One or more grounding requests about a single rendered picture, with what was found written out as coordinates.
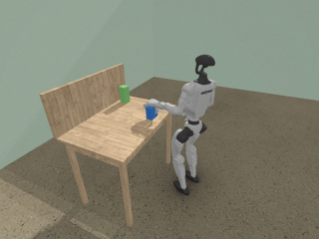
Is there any left robot forearm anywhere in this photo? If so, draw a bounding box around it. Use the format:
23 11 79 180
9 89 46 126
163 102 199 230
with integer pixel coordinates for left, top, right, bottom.
157 102 177 115

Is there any robot left thigh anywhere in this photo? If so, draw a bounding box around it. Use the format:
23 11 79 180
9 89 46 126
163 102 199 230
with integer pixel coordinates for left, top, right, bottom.
171 128 190 165

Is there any sponge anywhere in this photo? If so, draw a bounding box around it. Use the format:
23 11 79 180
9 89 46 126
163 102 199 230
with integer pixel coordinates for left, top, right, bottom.
146 106 158 120

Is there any robot thigh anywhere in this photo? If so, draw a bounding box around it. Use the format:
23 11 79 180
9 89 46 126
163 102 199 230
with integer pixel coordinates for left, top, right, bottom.
171 128 190 165
185 120 207 155

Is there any robot right upper arm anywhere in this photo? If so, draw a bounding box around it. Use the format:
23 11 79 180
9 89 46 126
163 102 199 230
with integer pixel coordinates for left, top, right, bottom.
208 80 217 107

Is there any table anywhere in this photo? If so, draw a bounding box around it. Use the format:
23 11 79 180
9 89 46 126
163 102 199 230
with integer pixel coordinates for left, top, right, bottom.
39 63 176 227

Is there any robot right thigh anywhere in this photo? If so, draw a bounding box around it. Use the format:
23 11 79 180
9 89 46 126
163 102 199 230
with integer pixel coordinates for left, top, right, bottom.
185 120 207 155

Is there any robot left hand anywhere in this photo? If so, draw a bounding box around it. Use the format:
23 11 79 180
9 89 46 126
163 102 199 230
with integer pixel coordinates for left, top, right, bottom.
143 99 160 114

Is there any robot left upper arm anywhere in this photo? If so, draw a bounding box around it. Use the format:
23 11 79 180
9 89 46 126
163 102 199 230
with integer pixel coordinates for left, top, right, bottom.
174 83 197 117

